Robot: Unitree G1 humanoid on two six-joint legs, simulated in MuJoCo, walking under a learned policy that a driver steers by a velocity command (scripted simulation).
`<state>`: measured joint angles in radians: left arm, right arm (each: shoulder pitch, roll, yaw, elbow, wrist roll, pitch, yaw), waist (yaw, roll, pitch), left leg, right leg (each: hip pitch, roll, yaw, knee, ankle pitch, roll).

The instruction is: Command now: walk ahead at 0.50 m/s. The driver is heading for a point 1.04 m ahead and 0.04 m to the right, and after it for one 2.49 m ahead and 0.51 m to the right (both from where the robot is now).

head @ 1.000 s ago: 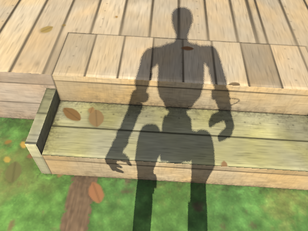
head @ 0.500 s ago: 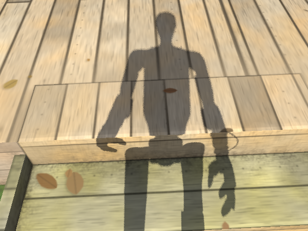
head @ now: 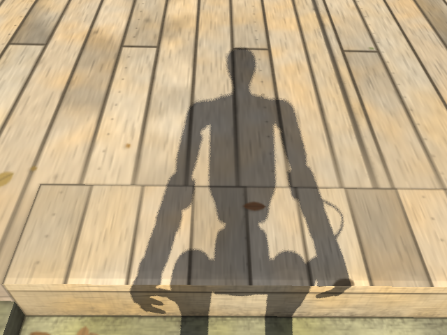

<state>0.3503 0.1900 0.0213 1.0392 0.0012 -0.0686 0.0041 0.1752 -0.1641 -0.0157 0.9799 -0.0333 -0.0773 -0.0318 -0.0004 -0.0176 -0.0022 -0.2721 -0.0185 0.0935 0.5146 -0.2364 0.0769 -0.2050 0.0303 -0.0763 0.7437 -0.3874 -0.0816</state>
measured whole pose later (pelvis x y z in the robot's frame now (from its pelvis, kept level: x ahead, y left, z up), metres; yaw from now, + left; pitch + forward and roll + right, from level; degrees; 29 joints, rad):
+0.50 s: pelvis +0.22 -0.04 +0.06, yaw +0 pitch +2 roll -2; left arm 0.04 0.12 -0.05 0.72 0.02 -0.01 0.01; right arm 0.44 -0.16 -0.02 1.04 -0.02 -0.08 0.02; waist -0.01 0.00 0.00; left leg -0.27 0.01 -0.04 1.06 -0.08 0.09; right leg -0.78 0.02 -0.19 1.21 -0.48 -0.14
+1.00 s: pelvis +0.52 -0.03 +0.20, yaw -1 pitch +8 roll +6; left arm 0.59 0.12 -0.06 1.14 0.07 -0.13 -0.14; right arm -0.14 -0.14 0.07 0.70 -0.05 0.02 0.10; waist 0.05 -0.08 -0.11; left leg -1.03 -0.04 0.18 1.30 -0.44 0.12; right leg 0.05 -0.07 -0.06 0.18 -0.22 -0.08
